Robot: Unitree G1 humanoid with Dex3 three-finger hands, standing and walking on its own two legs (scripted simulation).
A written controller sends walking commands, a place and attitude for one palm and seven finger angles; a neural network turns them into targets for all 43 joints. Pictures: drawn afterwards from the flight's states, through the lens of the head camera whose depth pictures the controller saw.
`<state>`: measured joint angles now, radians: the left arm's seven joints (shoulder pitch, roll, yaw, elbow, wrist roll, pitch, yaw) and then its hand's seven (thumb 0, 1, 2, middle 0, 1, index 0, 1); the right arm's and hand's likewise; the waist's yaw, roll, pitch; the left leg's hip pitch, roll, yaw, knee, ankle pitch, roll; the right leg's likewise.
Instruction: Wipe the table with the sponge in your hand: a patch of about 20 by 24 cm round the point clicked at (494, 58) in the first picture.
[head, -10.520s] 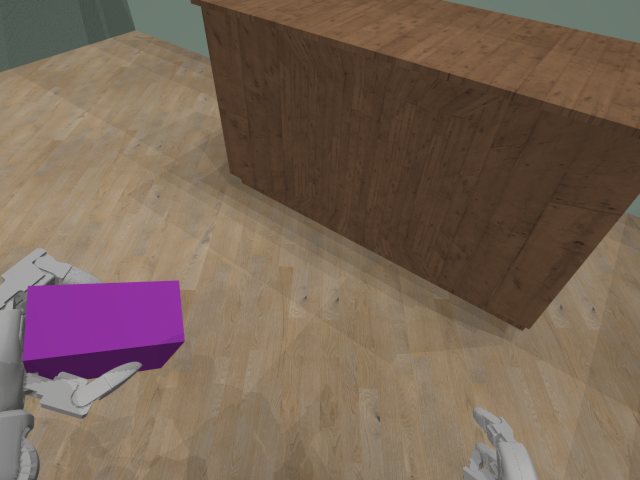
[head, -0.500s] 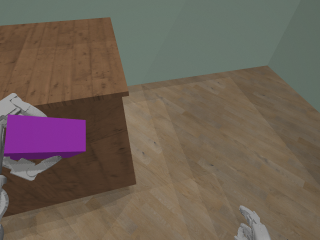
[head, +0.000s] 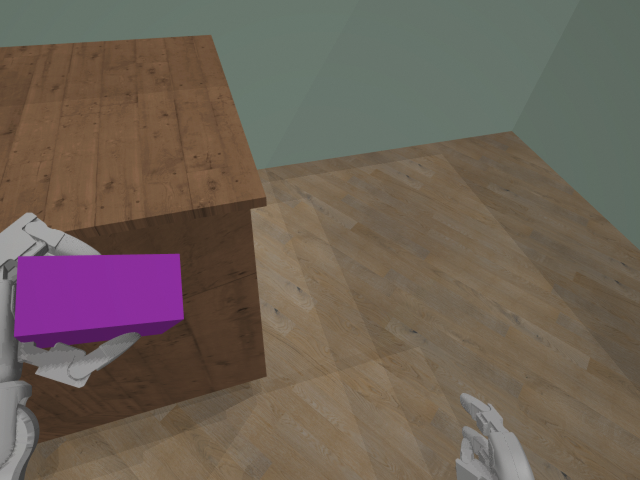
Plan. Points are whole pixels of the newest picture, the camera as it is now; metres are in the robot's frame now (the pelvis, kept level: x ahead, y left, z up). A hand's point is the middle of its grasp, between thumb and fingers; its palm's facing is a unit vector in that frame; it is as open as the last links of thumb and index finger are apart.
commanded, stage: come to a stop and stand still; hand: left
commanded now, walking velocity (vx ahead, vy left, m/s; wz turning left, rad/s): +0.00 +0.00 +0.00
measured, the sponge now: (126, 300) +0.23 +0.22 +0.15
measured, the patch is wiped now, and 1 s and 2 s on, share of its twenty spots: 0.00 0.00 0.00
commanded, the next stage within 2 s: look again from close up in 0.34 s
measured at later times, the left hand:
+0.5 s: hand (80, 299) +0.22 +0.26 +0.16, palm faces +0.40 -0.84 -0.37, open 10.2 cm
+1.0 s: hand (89, 316) +0.22 +0.25 +0.15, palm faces +0.38 -0.85 -0.37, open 10.2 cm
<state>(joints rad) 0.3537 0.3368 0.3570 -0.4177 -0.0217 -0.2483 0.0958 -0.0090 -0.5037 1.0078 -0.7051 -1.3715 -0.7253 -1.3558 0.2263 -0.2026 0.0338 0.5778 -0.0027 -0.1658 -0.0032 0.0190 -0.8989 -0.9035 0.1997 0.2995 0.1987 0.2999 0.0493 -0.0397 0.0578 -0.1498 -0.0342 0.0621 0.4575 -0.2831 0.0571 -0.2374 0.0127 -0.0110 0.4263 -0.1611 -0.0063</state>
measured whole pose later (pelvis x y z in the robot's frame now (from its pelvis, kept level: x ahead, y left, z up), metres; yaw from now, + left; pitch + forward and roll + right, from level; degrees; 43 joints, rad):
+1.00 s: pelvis +0.00 +0.00 +0.00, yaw +1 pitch +0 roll -2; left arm 0.45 0.35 0.32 -0.42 -0.03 -0.21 0.11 -0.01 -0.51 1.01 -0.71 -1.37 -0.73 -1.35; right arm 0.23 -0.23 0.01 0.55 -0.01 -0.08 -0.03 0.02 -0.90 -0.90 0.20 0.30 0.20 0.30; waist 0.01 0.00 0.01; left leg -0.20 -0.02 0.04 0.48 -0.29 0.06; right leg -0.25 0.03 -0.04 0.38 -0.14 -0.01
